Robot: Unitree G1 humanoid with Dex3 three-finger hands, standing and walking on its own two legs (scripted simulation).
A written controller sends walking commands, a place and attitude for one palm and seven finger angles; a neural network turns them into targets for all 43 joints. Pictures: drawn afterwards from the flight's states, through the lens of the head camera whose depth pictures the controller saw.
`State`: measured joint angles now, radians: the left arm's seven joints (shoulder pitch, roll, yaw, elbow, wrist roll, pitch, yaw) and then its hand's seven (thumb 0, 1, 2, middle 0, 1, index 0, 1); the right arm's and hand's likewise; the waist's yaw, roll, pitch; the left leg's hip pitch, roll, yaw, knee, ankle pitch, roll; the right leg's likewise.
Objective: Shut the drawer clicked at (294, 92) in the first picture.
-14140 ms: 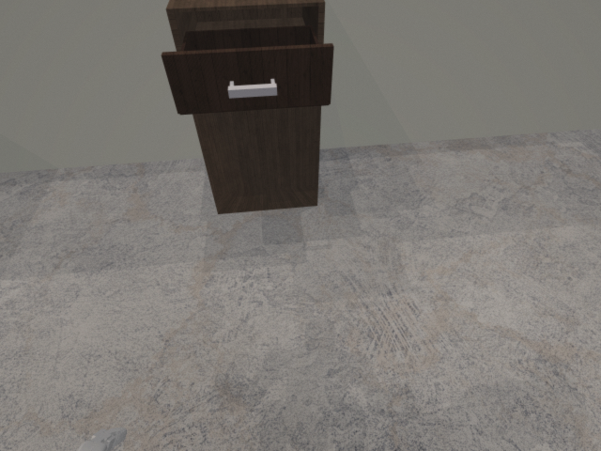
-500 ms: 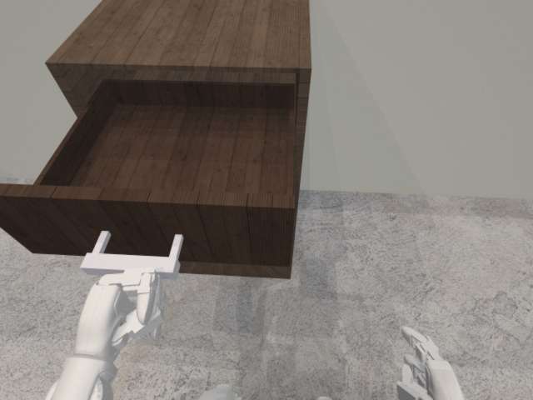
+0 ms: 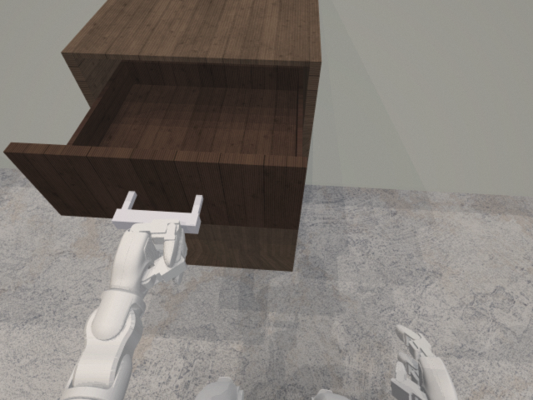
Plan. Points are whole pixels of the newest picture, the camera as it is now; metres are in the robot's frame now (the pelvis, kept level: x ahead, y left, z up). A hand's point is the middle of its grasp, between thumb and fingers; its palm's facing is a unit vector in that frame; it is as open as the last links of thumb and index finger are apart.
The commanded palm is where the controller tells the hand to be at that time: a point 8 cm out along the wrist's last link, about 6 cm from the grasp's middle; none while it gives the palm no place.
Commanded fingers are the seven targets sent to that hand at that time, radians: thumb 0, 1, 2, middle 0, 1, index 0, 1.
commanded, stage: push the drawer shut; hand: left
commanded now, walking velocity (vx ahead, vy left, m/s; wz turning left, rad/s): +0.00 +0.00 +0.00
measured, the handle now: (161, 210) +0.38 +0.18 +0.07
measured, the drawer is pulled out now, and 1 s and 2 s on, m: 0.25 0.12 0.00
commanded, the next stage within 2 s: none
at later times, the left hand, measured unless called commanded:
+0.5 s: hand (194, 218) +0.37 +0.13 +0.06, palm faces -0.06 -1.00 -0.05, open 2.9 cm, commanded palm +0.36 +0.18 +0.07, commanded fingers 0.00 0.90 0.90 -1.40 -1.60 -1.40 -1.60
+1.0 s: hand (200, 188) +0.43 +0.13 +0.06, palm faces -0.05 -1.00 -0.05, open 3.0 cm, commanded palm +0.42 +0.18 +0.07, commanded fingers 0.00 0.90 0.90 -1.40 -1.60 -1.40 -1.60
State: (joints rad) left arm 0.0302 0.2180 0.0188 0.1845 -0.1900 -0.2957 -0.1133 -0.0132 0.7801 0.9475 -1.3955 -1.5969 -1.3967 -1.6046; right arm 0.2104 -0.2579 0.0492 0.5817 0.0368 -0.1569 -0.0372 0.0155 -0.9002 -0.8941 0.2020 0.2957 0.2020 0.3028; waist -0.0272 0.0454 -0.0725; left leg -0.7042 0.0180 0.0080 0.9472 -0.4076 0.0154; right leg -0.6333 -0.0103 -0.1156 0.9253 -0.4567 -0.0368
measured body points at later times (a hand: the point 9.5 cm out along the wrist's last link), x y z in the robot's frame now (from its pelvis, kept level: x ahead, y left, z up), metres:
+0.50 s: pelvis +0.00 +0.01 +0.00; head +0.07 +0.01 +0.45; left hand +0.37 +0.18 +0.06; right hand +0.13 -0.24 -0.10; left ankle +0.04 +0.11 -0.69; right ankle +0.01 -0.10 -0.69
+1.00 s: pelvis +0.00 +0.00 +0.00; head +0.08 +0.00 +0.45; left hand +0.42 +0.18 +0.07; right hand +0.08 -0.26 -0.12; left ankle +0.04 +0.11 -0.69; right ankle +0.01 -0.10 -0.69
